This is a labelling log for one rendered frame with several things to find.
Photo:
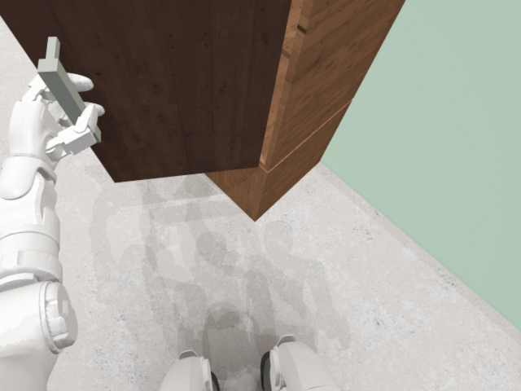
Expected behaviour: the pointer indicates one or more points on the cupboard door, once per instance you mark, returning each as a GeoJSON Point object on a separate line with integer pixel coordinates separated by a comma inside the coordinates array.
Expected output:
{"type": "Point", "coordinates": [186, 85]}

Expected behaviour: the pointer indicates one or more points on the handle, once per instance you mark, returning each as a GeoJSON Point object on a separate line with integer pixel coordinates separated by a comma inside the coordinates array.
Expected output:
{"type": "Point", "coordinates": [58, 82]}

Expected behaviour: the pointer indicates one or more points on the left robot thigh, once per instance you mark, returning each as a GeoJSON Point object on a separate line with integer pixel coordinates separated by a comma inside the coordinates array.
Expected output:
{"type": "Point", "coordinates": [188, 374]}

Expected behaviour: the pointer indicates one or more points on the left robot hand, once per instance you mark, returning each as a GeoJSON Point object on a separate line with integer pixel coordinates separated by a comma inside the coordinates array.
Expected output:
{"type": "Point", "coordinates": [32, 126]}

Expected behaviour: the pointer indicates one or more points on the robot left forearm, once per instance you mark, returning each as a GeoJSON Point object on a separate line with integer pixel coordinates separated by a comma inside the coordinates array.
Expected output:
{"type": "Point", "coordinates": [29, 226]}

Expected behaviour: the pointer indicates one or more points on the left robot upper arm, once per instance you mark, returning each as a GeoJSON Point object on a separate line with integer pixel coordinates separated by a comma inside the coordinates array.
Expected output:
{"type": "Point", "coordinates": [37, 322]}

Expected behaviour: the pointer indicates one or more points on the robot right shin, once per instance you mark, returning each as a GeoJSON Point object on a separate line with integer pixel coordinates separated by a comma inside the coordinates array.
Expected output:
{"type": "Point", "coordinates": [284, 339]}

